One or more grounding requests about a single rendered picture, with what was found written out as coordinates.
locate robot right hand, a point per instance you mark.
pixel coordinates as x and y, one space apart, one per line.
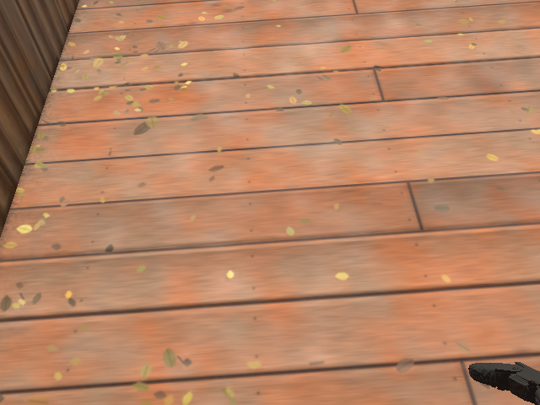
520 379

